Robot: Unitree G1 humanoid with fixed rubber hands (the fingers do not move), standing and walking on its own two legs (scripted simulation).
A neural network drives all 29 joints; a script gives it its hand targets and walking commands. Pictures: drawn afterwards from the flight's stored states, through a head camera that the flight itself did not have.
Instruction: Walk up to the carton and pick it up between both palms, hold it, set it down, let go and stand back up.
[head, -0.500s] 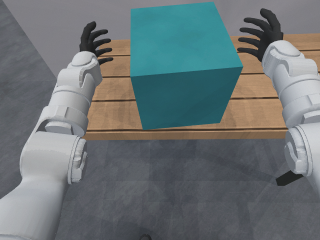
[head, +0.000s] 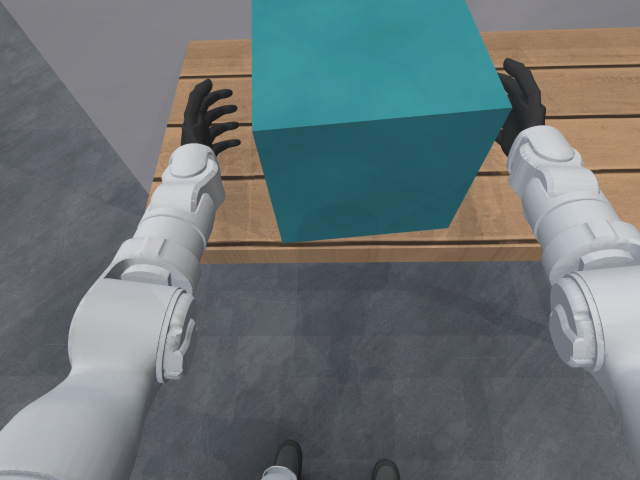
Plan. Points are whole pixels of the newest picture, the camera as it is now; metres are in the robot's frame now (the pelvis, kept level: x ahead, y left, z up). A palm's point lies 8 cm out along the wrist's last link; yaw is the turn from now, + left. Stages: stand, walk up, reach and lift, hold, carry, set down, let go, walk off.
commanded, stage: reach and lift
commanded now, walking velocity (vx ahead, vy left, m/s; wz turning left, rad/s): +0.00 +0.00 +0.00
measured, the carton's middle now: (356, 107) +0.56 +0.05 +0.09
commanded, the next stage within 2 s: none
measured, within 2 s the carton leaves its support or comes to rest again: neither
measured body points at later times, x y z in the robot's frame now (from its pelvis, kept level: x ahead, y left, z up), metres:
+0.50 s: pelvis -0.02 +0.01 -0.01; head +0.19 -0.01 +0.39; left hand +0.50 +0.20 +0.03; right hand +0.55 -0.13 +0.03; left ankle +0.03 +0.16 -0.72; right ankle +0.01 -0.10 -0.72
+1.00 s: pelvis +0.02 +0.03 +0.00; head +0.14 +0.01 +0.43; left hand +0.48 +0.21 +0.03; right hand +0.51 -0.11 +0.03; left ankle +0.03 +0.16 -0.72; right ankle +0.01 -0.10 -0.72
